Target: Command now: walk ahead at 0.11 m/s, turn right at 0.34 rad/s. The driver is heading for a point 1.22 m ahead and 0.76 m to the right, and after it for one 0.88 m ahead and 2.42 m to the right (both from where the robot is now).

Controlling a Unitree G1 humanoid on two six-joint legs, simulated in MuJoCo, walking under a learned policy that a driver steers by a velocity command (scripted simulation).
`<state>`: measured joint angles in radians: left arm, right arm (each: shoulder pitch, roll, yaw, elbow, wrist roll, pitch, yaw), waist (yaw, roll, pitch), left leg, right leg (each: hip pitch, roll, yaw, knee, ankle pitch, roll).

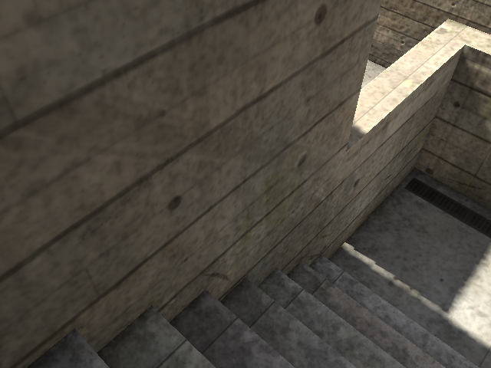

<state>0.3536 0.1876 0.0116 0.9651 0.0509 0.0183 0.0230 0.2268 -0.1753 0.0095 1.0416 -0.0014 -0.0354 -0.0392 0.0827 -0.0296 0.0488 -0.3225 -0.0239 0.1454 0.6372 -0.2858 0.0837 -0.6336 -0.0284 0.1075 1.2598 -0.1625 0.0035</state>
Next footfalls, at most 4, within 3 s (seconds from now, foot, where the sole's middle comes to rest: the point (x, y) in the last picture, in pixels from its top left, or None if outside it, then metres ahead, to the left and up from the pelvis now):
0.28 right None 0.12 -0.21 -0.96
1.14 left None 0.14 0.08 -0.76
1.88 right None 0.04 -0.34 -0.96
2.50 left None -0.02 -0.05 -0.76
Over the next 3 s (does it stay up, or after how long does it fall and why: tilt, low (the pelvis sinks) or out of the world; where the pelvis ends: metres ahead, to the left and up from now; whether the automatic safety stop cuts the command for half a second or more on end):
stays up -0.01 -0.14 -0.04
